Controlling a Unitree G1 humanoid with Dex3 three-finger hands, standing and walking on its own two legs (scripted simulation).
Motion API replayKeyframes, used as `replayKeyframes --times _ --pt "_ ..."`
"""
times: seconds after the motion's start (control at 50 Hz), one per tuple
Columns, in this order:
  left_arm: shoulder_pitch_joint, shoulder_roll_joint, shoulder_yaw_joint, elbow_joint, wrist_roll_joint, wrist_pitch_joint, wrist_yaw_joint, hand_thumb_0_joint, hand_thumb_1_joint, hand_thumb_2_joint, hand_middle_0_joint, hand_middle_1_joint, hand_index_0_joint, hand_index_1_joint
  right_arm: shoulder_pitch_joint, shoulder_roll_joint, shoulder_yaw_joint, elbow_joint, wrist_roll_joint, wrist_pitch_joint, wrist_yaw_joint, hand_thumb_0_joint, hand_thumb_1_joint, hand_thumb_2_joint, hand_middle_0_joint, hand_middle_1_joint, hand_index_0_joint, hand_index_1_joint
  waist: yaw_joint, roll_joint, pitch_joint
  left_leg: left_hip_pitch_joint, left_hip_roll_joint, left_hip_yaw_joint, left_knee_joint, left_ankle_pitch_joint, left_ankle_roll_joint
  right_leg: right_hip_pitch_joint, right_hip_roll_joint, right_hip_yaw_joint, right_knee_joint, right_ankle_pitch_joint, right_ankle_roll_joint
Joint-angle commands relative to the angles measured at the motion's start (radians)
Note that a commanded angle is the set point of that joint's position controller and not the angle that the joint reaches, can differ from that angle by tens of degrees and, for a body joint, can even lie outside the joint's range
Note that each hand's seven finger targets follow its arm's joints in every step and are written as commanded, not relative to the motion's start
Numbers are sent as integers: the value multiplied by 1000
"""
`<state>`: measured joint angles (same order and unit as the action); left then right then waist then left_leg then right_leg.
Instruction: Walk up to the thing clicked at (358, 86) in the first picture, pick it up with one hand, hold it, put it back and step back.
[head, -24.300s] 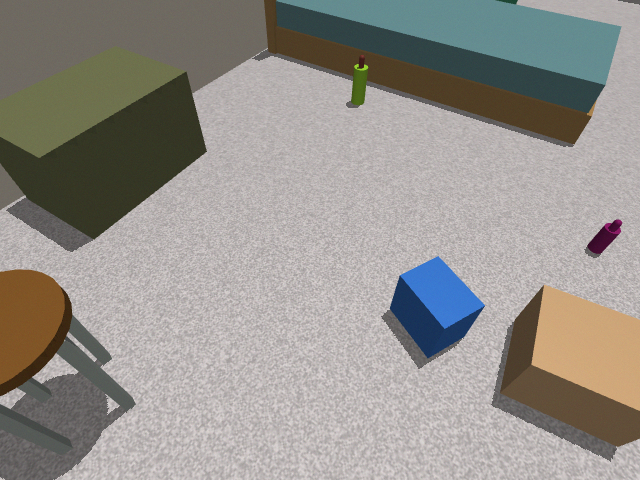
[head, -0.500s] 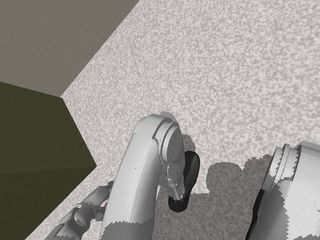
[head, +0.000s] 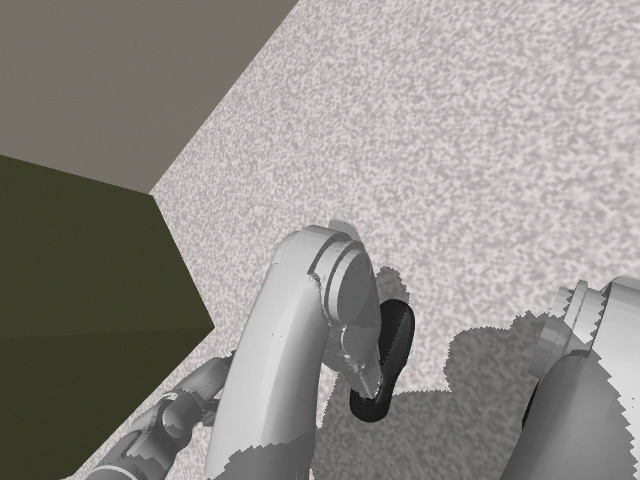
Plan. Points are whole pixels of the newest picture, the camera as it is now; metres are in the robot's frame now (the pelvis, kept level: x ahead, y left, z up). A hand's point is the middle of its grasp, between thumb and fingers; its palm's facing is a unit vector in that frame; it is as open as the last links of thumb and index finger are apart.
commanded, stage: open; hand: right
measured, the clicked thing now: out of the picture +0.45 -0.37 -0.16
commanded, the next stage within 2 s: withdraw in 0.44 s
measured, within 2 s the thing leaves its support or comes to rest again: rests again in 0.76 s
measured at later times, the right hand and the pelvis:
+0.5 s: hand out of the picture +0.46 -0.38 -0.13, palm faces +0.58 +0.82 +0.01, open 15.6 cm; pelvis +0.00 +0.00 +0.00, yaw +1 degrees
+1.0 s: hand out of the picture +0.41 -0.44 -0.05, palm faces +0.57 +0.82 -0.04, open 17.5 cm; pelvis +0.00 +0.00 +0.01, yaw -2 degrees
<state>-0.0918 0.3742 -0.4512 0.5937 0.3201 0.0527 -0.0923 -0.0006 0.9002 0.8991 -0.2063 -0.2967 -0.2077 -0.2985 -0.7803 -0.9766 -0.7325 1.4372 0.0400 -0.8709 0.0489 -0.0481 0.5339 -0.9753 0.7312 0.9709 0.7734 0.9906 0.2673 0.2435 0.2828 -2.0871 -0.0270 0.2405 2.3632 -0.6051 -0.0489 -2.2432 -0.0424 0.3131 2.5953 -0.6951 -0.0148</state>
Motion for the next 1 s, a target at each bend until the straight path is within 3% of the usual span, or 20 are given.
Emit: replayKeyframes --times 0.0,0.04,0.08,0.14,0.18,0.24,0.28,0.4,0.42,0.48,0.54,0.58,0.68,0.74,0.76,0.82,0.92,0.98 --pt "92 356 104 -1 8 14 21 0 902 889 -201 -300 -201 -300 -348 -361 -14 -272 24 -144 -8 0 258 -659 999 954 1056 909 92 -684 -687 279 -51 60 -154 188 54 517 -60 -57 -322 189 47" --pt "79 359 105 -4 8 14 21 0 900 887 -201 -300 -201 -300 -365 -370 -6 -283 19 -147 -9 0 330 -550 946 865 1002 819 95 -700 -681 262 -50 63 -149 177 55 526 -62 -49 -330 176 49" --pt "76 358 103 -5 6 16 20 0 901 892 -201 -300 -201 -300 -336 -363 -4 -242 15 -141 -12 0 418 -471 786 705 842 668 89 -691 -663 260 -51 66 -146 176 55 516 -63 -46 -335 176 50" --pt "86 356 97 -10 3 21 21 0 893 890 -201 -301 -201 -301 -299 -314 24 -171 18 -124 -4 0 484 -333 640 543 673 516 106 -647 -628 264 -54 74 -155 171 54 473 -61 -45 -336 163 45" --pt "84 358 97 -18 -2 26 22 0 887 888 -201 -301 -201 -301 -256 -293 37 -117 19 -106 2 0 543 -269 579 469 611 444 98 -620 -600 246 -55 78 -158 156 54 462 -62 -40 -344 147 45" --pt "80 358 93 -40 -11 30 20 0 889 888 -201 -301 -201 -301 -257 -263 51 -93 35 -94 12 0 582 -223 532 415 563 390 102 -570 -576 248 -56 85 -165 132 53 416 -59 -34 -349 108 36" --pt "75 357 91 -53 -18 31 18 0 886 888 -201 -301 -201 -301 -246 -283 37 -88 45 -91 12 0 606 -192 468 364 499 339 91 -542 -578 260 -61 84 -175 110 51 382 -54 -41 -340 76 28" --pt "69 355 90 -55 -20 34 20 0 884 888 -201 -301 -201 -301 -255 -291 32 -112 53 -101 19 0 611 -94 327 224 354 202 90 -557 -579 257 -65 79 -170 124 52 399 -62 -37 -341 94 30" --pt "84 355 85 -54 -20 33 20 0 888 890 -201 -301 -201 -301 -257 -289 29 -111 59 -101 21 0 611 -97 298 209 325 189 103 -549 -598 288 -67 81 -177 144 48 399 -61 -44 -329 112 26" --pt "82 352 88 -45 -18 34 22 0 889 891 -201 -301 -201 -301 -266 -317 26 -136 53 -109 22 0 611 -38 217 121 237 104 88 -566 -602 282 -68 72 -176 133 51 393 -62 -54 -325 102 26" --pt "78 350 86 -47 -17 34 25 0 888 890 -201 -300 -201 -300 -259 -285 46 -107 49 -105 29 0 611 -46 114 101 146 77 97 -560 -584 260 -67 77 -174 128 53 398 -64 -47 -328 95 28" --pt "78 354 89 -51 -20 36 25 0 889 891 -201 -300 -201 -300 -253 -307 31 -129 53 -106 36 0 611 -56 109 100 138 79 83 -560 -577 257 -66 81 -173 108 56 384 -63 -44 -341 73 28" --pt "102 357 110 -45 -25 43 31 0 893 892 -201 -300 -201 -300 -204 -402 -70 -249 64 -89 61 0 611 -50 65 75 100 49 20 -646 -691 308 -62 69 -150 181 58 472 -63 -58 -349 189 40" --pt "125 358 140 -36 -33 47 33 0 900 895 -201 -300 -201 -300 -219 -442 -110 -385 63 -65 80 0 611 -41 73 70 101 48 -11 -749 -764 282 -54 62 -131 199 65 559 -64 -60 -377 232 55" --pt "128 357 155 -36 -41 50 37 0 902 895 -201 -300 -201 -300 -207 -458 -122 -422 59 -51 85 0 611 -22 85 66 110 46 -33 -781 -781 260 -51 55 -125 190 71 574 -65 -63 -394 231 59" --pt "166 339 195 -35 -62 52 40 0 907 896 -201 -300 -201 -300 -158 -355 -81 -456 63 21 116 0 611 -18 82 67 109 45 -31 -789 -794 229 -43 42 -135 208 75 576 -60 -81 -408 260 59" --pt "217 304 257 -19 -117 28 40 0 905 890 -201 -301 -201 -301 -139 -147 45 -430 103 138 187 0 611 0 72 74 120 32 -7 -625 -728 194 -36 20 -189 132 74 406 -39 -117 -398 117 21" --pt "231 290 277 -18 -144 17 37 0 880 882 -201 -301 -201 -301 -145 -72 82 -407 123 182 204 0 611 -6 61 94 127 36 -11 -511 -693 171 -33 19 -215 70 71 345 -29 -112 -412 47 7"
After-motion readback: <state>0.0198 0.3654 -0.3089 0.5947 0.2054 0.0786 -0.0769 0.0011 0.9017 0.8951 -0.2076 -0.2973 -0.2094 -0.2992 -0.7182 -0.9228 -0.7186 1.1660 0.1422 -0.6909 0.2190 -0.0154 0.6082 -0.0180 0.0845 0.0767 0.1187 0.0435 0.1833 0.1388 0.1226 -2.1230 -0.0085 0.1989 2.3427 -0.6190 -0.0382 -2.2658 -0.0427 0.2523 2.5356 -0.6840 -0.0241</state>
